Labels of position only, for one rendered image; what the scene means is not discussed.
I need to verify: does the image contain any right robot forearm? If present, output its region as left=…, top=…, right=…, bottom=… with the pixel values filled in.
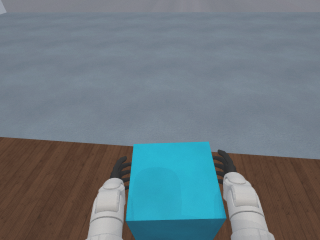
left=223, top=172, right=275, bottom=240

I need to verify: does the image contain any left robot forearm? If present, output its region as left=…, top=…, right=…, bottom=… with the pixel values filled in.
left=85, top=178, right=126, bottom=240

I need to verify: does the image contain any left robot hand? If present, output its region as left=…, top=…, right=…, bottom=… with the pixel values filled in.
left=109, top=156, right=132, bottom=190

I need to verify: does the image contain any right robot hand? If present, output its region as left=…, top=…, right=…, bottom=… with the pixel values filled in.
left=212, top=149, right=237, bottom=185

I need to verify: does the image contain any carton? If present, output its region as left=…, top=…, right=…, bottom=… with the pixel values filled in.
left=125, top=141, right=227, bottom=240

